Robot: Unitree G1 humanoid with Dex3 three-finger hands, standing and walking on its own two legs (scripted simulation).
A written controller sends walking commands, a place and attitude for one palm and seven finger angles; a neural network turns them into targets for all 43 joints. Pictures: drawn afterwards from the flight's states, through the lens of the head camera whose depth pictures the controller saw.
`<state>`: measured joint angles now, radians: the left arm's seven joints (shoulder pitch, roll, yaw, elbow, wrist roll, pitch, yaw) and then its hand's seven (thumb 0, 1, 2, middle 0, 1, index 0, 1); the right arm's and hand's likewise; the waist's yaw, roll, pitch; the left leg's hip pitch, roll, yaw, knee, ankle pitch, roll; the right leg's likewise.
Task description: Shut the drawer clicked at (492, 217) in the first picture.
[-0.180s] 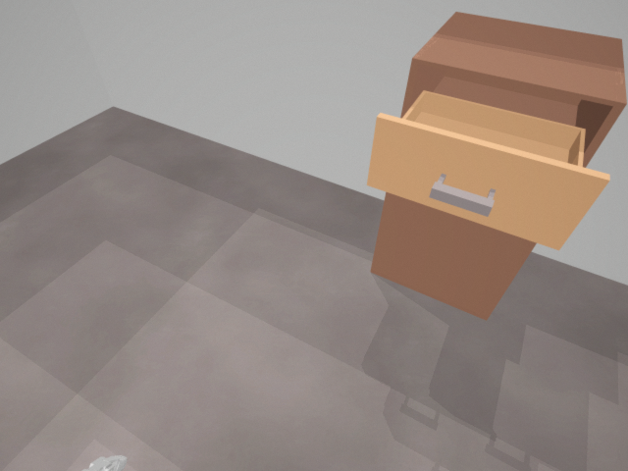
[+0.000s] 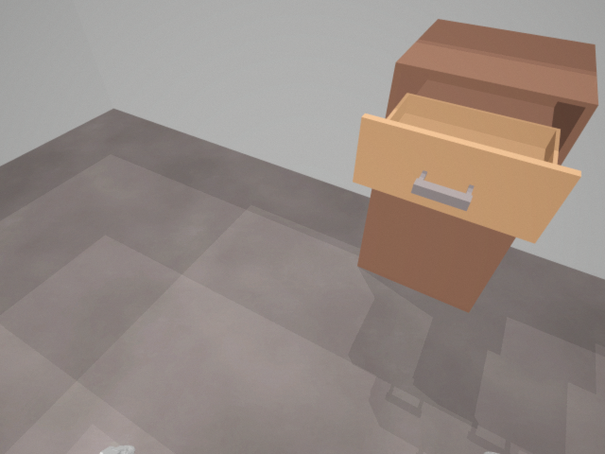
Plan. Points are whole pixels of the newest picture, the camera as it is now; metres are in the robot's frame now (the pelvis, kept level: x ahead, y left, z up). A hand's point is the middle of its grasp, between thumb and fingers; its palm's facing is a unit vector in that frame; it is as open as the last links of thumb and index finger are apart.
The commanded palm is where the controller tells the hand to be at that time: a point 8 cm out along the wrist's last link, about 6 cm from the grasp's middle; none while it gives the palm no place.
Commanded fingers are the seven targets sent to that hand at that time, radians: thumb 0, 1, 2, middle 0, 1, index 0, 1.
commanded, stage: stand and wait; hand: left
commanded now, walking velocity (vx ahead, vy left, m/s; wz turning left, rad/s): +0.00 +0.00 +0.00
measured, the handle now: (443, 188) +0.65 -0.26 -0.01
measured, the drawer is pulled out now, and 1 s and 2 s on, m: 0.29 0.29 0.29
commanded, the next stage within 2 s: look at it before walking up in 0.64 s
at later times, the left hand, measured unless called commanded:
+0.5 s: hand out of the picture +0.05 +0.23 -0.15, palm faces -0.02 -0.94 -0.34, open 7.4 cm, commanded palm none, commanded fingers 0.00 0.90 0.90 -0.20 -0.30 -0.20 -0.30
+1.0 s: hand out of the picture +0.08 +0.23 -0.15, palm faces -0.02 -0.94 -0.34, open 7.4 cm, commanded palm none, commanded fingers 0.00 0.90 0.90 -0.20 -0.30 -0.20 -0.30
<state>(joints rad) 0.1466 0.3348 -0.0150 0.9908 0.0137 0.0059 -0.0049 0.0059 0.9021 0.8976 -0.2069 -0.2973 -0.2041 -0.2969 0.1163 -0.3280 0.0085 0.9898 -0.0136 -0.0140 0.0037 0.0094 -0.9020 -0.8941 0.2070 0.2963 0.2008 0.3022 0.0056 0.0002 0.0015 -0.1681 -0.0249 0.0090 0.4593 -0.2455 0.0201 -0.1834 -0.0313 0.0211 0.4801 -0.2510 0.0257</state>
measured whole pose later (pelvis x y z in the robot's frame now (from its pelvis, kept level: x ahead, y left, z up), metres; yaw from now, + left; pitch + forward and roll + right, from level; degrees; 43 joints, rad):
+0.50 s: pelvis -0.01 -0.02 +0.00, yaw +0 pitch -2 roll +0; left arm 0.17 0.34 0.00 1.08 0.01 0.00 0.00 0.01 0.90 0.90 -0.21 -0.30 -0.20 -0.30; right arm 0.16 -0.34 0.00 1.11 -0.01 -0.01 0.00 0.01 -0.90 -0.89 0.21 0.30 0.20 0.30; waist 0.00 0.00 0.03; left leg -0.17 0.00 0.00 0.40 -0.20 0.00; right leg -0.18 -0.01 0.01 0.42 -0.20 0.00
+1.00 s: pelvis +0.00 -0.02 +0.01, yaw +0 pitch -2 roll +0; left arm 0.13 0.34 0.00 1.08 0.01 -0.01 0.00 0.00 0.90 0.90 -0.21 -0.30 -0.20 -0.30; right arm 0.12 -0.34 0.01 1.10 -0.01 -0.02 0.00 0.01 -0.90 -0.89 0.21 0.30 0.20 0.30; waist 0.00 0.00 0.03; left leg -0.14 0.00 0.00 0.37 -0.20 -0.01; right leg -0.16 0.00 0.01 0.39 -0.20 0.00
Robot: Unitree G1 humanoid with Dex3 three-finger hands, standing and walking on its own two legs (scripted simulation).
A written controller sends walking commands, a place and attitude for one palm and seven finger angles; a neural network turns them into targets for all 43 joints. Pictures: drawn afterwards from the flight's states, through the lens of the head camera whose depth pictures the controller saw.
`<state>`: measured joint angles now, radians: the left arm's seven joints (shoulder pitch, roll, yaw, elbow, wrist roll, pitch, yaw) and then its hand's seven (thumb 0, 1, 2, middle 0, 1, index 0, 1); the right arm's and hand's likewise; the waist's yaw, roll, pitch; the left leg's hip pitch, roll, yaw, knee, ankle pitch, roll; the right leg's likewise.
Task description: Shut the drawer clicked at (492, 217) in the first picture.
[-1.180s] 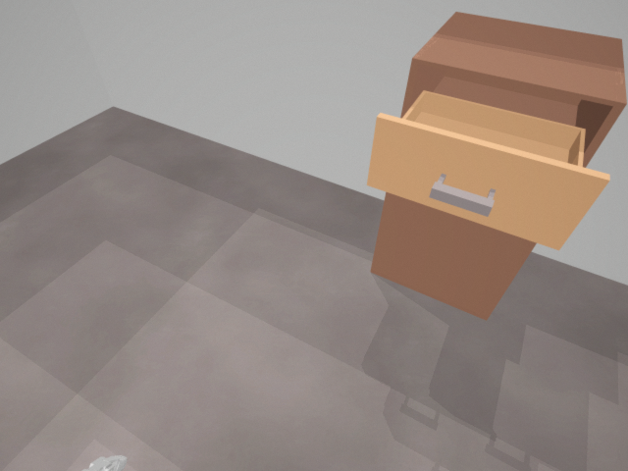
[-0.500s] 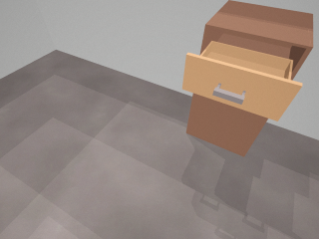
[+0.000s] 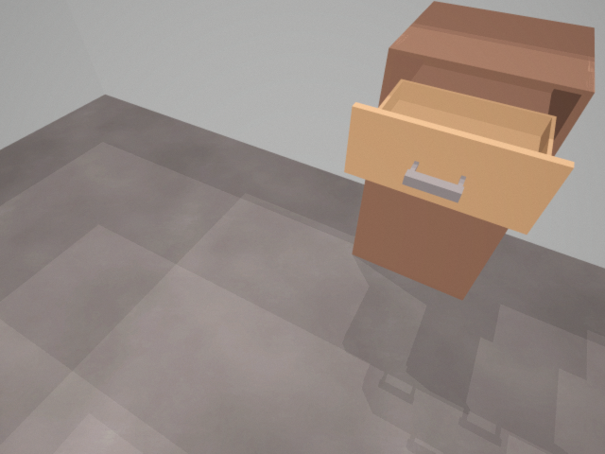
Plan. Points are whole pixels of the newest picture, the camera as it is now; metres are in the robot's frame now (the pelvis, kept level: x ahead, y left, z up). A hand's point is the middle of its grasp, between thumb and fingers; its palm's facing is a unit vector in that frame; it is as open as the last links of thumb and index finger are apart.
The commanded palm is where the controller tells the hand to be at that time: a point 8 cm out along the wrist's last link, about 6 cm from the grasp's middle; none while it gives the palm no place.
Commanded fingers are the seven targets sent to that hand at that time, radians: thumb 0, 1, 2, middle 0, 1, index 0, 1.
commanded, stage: look at it before walking up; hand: left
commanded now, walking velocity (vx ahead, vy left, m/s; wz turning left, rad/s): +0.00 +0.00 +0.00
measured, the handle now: (435, 179) +0.65 -0.24 -0.01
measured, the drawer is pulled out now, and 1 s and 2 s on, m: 0.29 0.29 0.29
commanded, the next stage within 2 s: turn to face it in 0.26 s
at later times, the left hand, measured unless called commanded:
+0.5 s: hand out of the picture +0.08 +0.24 -0.16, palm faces -0.02 -0.94 -0.34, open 7.4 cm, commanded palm none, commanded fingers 0.00 0.90 0.90 -0.20 -0.30 -0.20 -0.30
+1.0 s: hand out of the picture +0.04 +0.16 -0.16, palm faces -0.17 -0.95 -0.26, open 7.4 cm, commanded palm none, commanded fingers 0.00 0.90 0.90 -0.20 -0.30 -0.20 -0.30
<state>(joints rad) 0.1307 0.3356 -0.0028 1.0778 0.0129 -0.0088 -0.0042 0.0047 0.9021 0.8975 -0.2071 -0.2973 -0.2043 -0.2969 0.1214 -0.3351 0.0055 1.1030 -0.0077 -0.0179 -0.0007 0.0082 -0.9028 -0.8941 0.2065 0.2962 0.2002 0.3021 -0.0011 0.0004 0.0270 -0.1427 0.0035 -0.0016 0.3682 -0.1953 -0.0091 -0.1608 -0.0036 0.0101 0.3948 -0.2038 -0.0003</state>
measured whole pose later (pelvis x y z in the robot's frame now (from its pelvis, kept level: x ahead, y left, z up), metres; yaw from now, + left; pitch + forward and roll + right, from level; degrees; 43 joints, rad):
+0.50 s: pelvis +0.01 +0.00 +0.00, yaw -2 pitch -2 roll +0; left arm 0.15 0.33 0.01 1.07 0.01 0.00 0.00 0.00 0.90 0.90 -0.21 -0.30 -0.20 -0.30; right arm 0.11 -0.33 0.00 1.09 -0.01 -0.01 -0.01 0.01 -0.90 -0.89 0.21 0.30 0.20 0.30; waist 0.01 0.00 0.03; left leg -0.13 0.02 0.02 0.37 -0.21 -0.02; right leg -0.16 0.01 0.03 0.40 -0.21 0.00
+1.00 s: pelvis -0.03 -0.03 -0.01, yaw -14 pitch +1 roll +2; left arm 0.29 0.18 0.04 0.94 0.02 0.03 0.01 0.00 0.90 0.90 -0.21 -0.30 -0.20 -0.30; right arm 0.15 -0.23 -0.06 0.97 -0.01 0.05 -0.02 0.01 -0.91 -0.89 0.20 0.30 0.20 0.30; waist 0.03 0.01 0.08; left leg -0.46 0.03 -0.01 1.09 -0.35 -0.06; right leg -0.31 0.07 0.07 0.48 -0.18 -0.08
